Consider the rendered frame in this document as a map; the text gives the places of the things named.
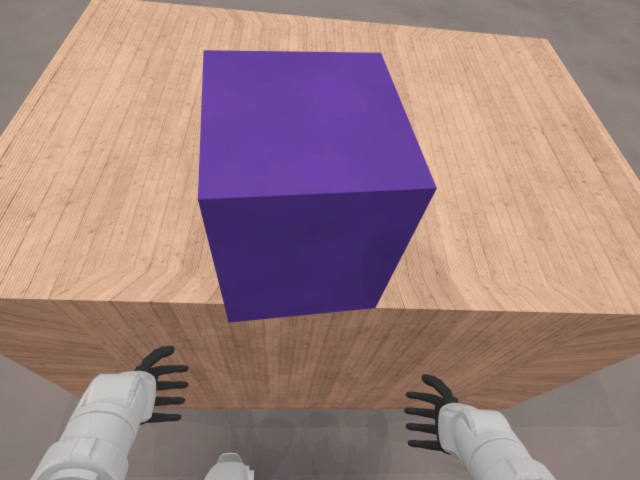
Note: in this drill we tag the robot right forearm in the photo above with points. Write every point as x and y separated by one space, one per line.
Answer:
484 441

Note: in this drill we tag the pedestal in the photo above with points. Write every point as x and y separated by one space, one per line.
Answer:
522 275

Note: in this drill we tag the robot left shin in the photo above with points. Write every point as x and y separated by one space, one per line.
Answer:
229 457

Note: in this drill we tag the carton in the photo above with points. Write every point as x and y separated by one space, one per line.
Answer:
311 180

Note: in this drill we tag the right robot hand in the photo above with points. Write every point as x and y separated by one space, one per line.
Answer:
439 402

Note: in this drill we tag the left robot hand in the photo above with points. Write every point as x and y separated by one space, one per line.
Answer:
146 365

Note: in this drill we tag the robot left forearm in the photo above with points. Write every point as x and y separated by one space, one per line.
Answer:
98 436

